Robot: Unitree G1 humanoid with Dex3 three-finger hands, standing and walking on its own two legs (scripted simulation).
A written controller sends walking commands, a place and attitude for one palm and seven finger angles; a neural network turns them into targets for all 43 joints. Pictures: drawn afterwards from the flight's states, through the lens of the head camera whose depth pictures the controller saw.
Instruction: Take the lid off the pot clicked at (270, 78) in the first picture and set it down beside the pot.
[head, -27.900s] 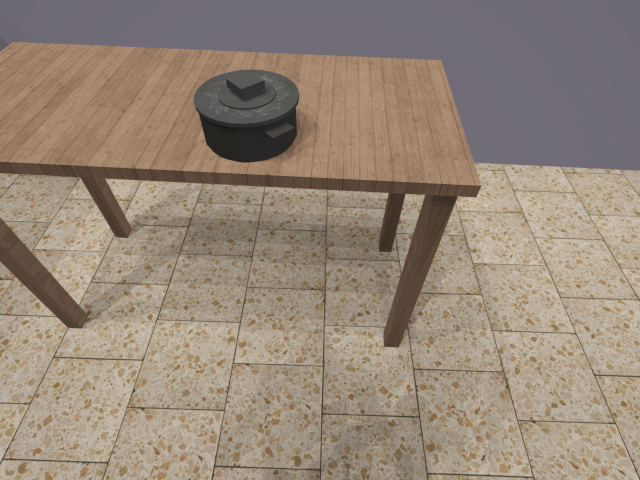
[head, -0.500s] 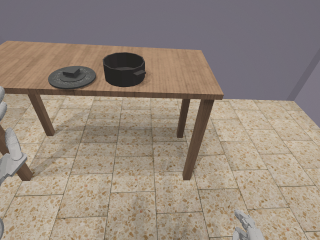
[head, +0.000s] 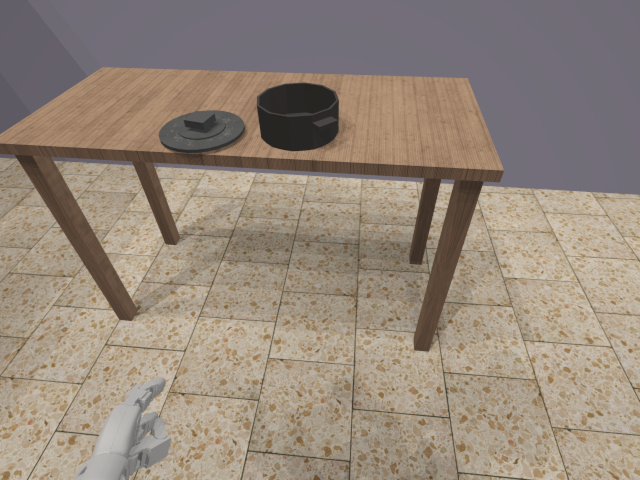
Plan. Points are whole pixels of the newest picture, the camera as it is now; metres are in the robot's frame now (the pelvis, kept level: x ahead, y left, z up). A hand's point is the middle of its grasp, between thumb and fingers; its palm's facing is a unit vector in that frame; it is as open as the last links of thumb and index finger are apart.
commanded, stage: stop stepping back and stand still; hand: left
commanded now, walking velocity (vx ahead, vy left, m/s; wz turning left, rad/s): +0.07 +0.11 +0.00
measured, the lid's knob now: (200, 120) +0.89 +0.29 +0.06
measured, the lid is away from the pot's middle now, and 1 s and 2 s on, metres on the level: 0.24 0.24 0.24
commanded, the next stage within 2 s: let the arm hang, fingers relaxed in 0.50 s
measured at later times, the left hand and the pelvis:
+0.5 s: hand out of the picture +0.05 +0.19 -0.13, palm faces +0.02 -0.96 -0.27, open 7.3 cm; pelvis +0.02 -0.01 +0.03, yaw +0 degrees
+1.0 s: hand out of the picture +0.11 +0.19 -0.13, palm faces -0.01 -0.97 -0.23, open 7.3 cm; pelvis +0.05 +0.00 +0.04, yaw -2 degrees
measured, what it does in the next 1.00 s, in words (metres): stands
